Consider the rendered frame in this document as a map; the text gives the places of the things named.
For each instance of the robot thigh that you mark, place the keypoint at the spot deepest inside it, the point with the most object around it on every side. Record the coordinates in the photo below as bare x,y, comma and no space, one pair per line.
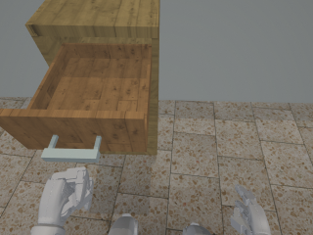
195,230
125,225

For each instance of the robot right thigh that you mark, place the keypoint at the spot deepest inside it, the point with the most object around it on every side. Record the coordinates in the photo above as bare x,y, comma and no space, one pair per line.
195,230

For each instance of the robot left thigh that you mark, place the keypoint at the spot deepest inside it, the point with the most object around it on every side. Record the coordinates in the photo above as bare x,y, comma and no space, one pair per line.
125,225

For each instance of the robot left forearm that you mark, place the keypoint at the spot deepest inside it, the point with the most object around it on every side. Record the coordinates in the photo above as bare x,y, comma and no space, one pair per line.
47,229

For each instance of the drawer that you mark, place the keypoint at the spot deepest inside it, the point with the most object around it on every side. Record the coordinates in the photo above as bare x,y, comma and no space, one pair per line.
90,90

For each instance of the handle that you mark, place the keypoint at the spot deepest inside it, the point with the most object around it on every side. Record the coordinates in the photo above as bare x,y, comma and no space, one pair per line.
64,155

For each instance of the cabinet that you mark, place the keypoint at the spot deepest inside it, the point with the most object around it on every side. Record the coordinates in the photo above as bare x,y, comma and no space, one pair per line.
106,22

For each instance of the robot right hand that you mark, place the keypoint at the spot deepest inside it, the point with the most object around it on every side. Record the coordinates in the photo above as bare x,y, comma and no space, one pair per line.
254,220

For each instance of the robot left hand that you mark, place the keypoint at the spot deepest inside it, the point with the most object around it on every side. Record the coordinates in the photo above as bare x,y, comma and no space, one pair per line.
73,185

